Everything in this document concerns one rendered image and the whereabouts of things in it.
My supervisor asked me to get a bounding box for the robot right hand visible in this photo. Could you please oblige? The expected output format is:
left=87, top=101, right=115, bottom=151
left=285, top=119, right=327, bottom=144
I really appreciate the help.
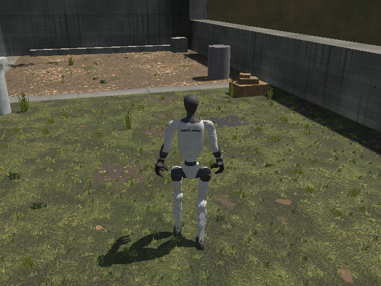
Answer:
left=211, top=163, right=224, bottom=174

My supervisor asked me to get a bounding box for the robot right thigh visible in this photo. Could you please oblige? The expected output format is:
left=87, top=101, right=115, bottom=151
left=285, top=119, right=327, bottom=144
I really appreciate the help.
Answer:
left=196, top=167, right=211, bottom=211

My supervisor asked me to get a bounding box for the robot right forearm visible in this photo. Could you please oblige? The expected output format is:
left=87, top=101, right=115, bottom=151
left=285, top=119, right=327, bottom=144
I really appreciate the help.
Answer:
left=213, top=144, right=224, bottom=165

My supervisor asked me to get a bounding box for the humanoid robot head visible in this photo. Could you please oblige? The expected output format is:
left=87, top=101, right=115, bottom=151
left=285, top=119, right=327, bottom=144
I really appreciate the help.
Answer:
left=181, top=94, right=201, bottom=123

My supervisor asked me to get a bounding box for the right robot upper arm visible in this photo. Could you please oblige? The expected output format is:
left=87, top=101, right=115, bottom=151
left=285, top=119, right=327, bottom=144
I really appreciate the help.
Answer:
left=203, top=120, right=219, bottom=153

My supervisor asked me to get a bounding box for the robot left hand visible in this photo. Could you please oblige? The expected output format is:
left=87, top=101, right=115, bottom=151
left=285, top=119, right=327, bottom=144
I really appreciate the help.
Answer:
left=155, top=163, right=168, bottom=177

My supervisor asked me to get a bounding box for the robot left forearm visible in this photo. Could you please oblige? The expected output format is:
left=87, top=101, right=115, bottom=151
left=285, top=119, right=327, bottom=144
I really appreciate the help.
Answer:
left=157, top=144, right=168, bottom=166

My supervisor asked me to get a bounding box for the left robot upper arm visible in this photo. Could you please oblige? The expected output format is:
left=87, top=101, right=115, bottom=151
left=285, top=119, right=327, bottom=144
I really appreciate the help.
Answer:
left=162, top=120, right=179, bottom=153

